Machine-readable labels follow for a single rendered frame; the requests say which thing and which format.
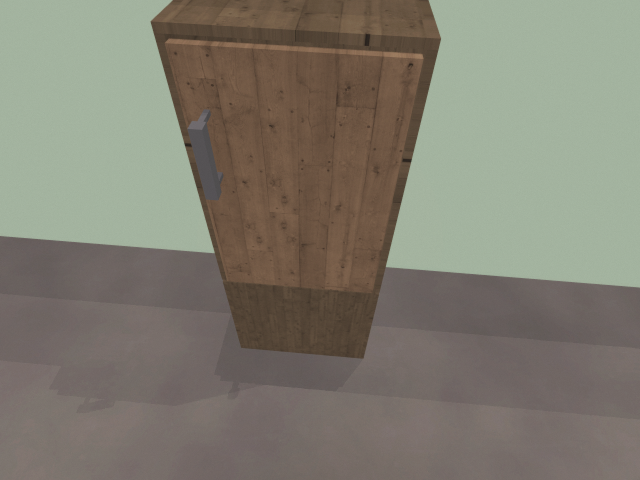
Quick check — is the cupboard door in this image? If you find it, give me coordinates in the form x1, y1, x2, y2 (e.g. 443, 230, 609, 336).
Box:
165, 38, 423, 293

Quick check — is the handle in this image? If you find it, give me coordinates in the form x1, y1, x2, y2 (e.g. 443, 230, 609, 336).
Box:
188, 109, 224, 200

